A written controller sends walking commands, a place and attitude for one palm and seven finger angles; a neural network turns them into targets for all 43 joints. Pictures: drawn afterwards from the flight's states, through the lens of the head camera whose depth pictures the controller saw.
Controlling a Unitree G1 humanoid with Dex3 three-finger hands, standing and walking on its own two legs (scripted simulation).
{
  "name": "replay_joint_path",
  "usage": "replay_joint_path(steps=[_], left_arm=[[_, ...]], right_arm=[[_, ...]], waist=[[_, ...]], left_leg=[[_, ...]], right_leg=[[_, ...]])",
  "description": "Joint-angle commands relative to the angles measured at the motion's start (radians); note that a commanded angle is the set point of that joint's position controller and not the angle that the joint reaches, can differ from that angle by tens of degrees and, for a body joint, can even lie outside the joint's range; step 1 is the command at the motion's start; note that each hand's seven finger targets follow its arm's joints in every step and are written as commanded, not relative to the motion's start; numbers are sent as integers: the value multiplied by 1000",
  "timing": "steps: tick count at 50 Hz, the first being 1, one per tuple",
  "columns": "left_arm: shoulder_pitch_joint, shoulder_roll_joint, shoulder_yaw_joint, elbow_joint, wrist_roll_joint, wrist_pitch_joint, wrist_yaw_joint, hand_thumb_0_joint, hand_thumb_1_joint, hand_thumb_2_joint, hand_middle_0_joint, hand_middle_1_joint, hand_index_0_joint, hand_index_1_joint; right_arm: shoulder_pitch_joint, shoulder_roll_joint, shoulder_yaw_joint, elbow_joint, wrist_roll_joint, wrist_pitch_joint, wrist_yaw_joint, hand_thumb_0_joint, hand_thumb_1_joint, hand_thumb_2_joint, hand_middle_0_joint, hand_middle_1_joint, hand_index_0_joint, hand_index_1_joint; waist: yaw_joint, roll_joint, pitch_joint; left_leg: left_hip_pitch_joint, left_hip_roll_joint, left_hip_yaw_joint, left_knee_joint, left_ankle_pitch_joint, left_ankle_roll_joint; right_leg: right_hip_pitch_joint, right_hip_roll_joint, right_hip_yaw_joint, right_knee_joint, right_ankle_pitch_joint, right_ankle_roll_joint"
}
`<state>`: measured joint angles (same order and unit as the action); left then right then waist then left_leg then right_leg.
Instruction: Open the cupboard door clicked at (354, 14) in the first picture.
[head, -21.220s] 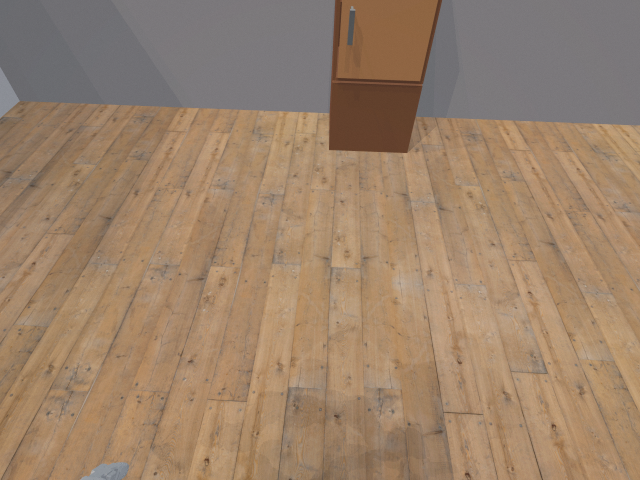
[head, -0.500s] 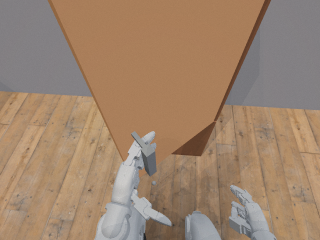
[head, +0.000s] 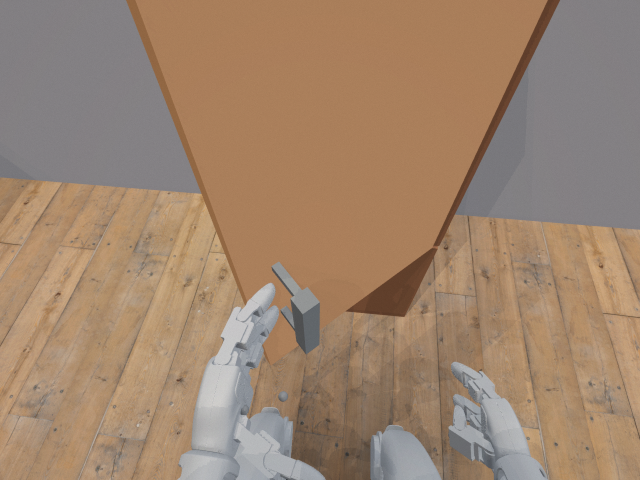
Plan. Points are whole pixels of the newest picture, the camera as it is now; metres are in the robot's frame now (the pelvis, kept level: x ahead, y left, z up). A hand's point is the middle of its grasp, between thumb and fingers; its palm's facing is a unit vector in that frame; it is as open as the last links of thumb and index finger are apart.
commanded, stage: slide the hand sideways off the handle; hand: left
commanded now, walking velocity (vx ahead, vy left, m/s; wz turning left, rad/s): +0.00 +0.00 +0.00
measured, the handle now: (295, 310) +0.31 +0.05 +0.03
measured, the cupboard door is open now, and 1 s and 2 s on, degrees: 43 43 43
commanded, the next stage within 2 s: draw the hand back to the body in 0.48 s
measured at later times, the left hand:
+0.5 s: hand (247, 433) +0.18 +0.09 +0.03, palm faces -0.07 -1.00 -0.01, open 16.3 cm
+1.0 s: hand (161, 419) +0.18 +0.15 +0.12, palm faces -0.05 -1.00 -0.04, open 16.3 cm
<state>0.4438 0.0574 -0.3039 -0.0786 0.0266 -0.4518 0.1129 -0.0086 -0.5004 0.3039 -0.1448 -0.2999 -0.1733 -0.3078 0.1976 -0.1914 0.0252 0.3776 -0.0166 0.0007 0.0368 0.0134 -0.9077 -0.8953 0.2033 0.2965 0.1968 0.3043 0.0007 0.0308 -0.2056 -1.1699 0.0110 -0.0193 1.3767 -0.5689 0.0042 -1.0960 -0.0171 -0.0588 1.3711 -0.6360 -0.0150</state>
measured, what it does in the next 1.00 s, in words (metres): stands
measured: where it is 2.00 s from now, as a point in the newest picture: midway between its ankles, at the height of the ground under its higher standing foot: outside the picture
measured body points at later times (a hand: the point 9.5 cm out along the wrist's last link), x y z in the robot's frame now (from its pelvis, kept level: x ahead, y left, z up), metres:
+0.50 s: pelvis +0.00 -0.02 -0.02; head +0.08 -0.02 +0.43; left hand +0.18 +0.14 +0.03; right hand +0.21 -0.24 -0.09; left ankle +0.04 +0.12 -0.60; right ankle +0.01 -0.12 -0.60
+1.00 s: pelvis +0.01 +0.00 +0.04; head +0.04 +0.00 +0.49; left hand +0.17 +0.20 +0.12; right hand +0.20 -0.23 -0.02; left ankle +0.04 +0.12 -0.60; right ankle +0.01 -0.12 -0.60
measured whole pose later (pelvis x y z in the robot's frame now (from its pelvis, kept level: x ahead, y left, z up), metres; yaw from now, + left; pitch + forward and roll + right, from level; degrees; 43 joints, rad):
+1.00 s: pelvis +0.01 +0.00 +0.04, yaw +0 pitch +14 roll -3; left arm 0.69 0.23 0.01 -0.33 -0.21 -0.32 -0.16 -0.01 -0.50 0.30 -0.15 -0.30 -0.15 -0.30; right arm 0.27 -0.21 0.00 0.37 0.04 -0.01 -0.07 0.01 -0.91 -0.90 0.20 0.30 0.20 0.30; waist 0.00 0.04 -0.20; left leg -0.92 0.03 -0.05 1.20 -0.52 -0.01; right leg -0.83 0.01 -0.08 1.16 -0.57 -0.02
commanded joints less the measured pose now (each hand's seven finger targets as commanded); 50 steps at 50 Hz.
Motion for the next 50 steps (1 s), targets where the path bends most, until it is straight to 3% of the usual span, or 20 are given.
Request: replay_joint_path(steps=[1, 9, 13, 17, 19, 23, 25, 29, 32, 34, 35, 36, 39, 41, 43, 44, 50], left_arm=[[30, -3, 7, -203, 9, -80, -32, 0, -500, 300, -150, -300, -150, -300], [139, 57, 82, -311, -35, -107, -83, 0, -500, 300, -150, -300, -150, -300], [161, 60, 100, -311, -66, -113, -114, 0, -500, 300, -150, -300, -150, -300], [199, 89, 154, -277, -90, -115, -162, 0, -500, 300, -150, -300, -150, -300], [207, 104, 173, -286, -103, -114, -187, 0, -500, 300, -150, -300, -150, -300], [184, 131, 216, -306, -136, -118, -224, 0, -500, 300, -150, -300, -150, -300], [165, 125, 210, -324, -147, -121, -230, 0, -500, 300, -150, -300, -150, -300], [159, 133, 226, -322, -164, -113, -239, 0, -500, 300, -150, -300, -150, -300], [199, 201, 283, -460, -178, -85, -236, 0, -500, 300, -150, -300, -150, -300], [242, 226, 311, -502, -181, -40, -230, 0, -500, 300, -150, -300, -150, -300], [251, 205, 289, -514, -182, -15, -232, 0, -500, 300, -150, -300, -150, -300], [270, 218, 318, -507, -189, 11, -230, 0, -500, 300, -150, -300, -150, -300], [291, 189, 313, -464, -206, 78, -236, 0, -500, 300, -150, -300, -150, -300], [287, 194, 331, -424, -217, 99, -244, 0, -500, 300, -150, -300, -150, -300], [254, 214, 347, -422, -230, 99, -254, 0, -500, 300, -150, -300, -150, -300], [233, 228, 358, -420, -235, 93, -257, 0, -500, 300, -150, -300, -150, -300], [240, 286, 412, -542, -270, 36, -283, 0, -465, 315, -151, -300, -151, -300]], right_arm=[[-45, -107, -55, -164, -1, -55, -16, 0, -900, -900, 200, 300, 200, 300], [-58, -99, -69, -176, 3, -60, -22, 0, -900, -900, 200, 300, 200, 300], [-51, -99, -74, -164, 7, -65, -29, 0, -900, -900, 200, 300, 200, 300], [-59, -101, -83, -149, 11, -66, -43, 0, -900, -900, 200, 300, 200, 300], [-69, -98, -86, -148, 14, -69, -48, 0, -900, -900, 200, 300, 200, 300], [-69, -99, -86, -144, 19, -75, -61, 0, -900, -900, 200, 300, 200, 300], [-71, -101, -82, -142, 17, -83, -64, 0, -900, -900, 200, 300, 200, 300], [-69, -105, -85, -135, 18, -93, -70, 0, -900, -900, 200, 300, 200, 300], [-53, -105, -90, -161, 26, -82, -75, 0, -900, -900, 200, 300, 200, 300], [-46, -102, -92, -172, 35, -67, -81, 0, -900, -900, 200, 300, 200, 300], [-43, -99, -89, -178, 40, -62, -82, 0, -900, -900, 200, 300, 200, 300], [-35, -96, -92, -177, 46, -53, -86, 0, -900, -900, 200, 300, 200, 300], [-36, -100, -87, -181, 55, -42, -97, 0, -900, -900, 200, 300, 200, 300], [-28, -104, -81, -180, 58, -37, -104, 0, -900, -900, 200, 300, 200, 300], [-23, -113, -74, -180, 57, -43, -115, 0, -900, -900, 200, 300, 200, 300], [-29, -118, -70, -178, 56, -47, -120, 0, -900, -900, 200, 300, 200, 300], [-6, -116, -61, -179, 61, -80, -121, 0, -900, -900, 200, 300, 200, 300]], waist=[[-22, -51, -210], [7, -13, -271], [-15, -62, -241], [-15, -104, -218], [-5, -82, -220], [-12, -79, -212], [-9, -49, -217], [-13, -56, -225], [23, 0, -311], [36, 18, -320], [23, 15, -293], [22, -10, -274], [0, -55, -189], [-14, -104, -112], [-27, -114, -67], [-27, -98, -45], [-1, 66, -85]], left_leg=[[212, -31, -30, -172, 150, 9], [215, -36, -18, -144, 225, 13], [178, -36, -13, -121, 195, 18], [128, -33, -7, -95, 170, 18], [112, -32, -5, -86, 169, 20], [94, -30, 2, -66, 135, 20], [97, -29, -3, -64, 144, 23], [90, -26, -11, -58, 139, 24], [190, -27, -2, -117, 189, 25], [245, -26, -4, -168, 221, 26], [271, -29, -2, -187, 228, 29], [279, -27, -1, -205, 222, 27], [289, -27, -9, -252, 191, 28], [281, -28, -8, -275, 145, 25], [289, -27, -9, -290, 114, 27], [292, -28, -10, -299, 109, 27], [460, -23, -19, -395, 180, 23]], right_leg=[[96, 24, 14, -197, 206, -29], [140, 28, 26, -170, 291, -31], [144, 29, 37, -189, 288, -19], [146, 29, 53, -196, 264, -13], [154, 28, 64, -197, 251, -16], [139, 20, 95, -217, 204, -6], [128, 24, 87, -206, 199, -12], [120, 28, 85, -207, 178, -12], [197, 29, 81, -228, 233, -13], [243, 38, 60, -248, 263, -16], [251, 37, 52, -268, 286, -11], [270, 39, 48, -289, 285, -6], [297, 44, 36, -350, 250, 0], [297, 40, 38, -400, 184, 9], [290, 38, 43, -437, 128, 12], [299, 39, 44, -450, 107, 7], [352, 52, -1, -455, 207, -8]])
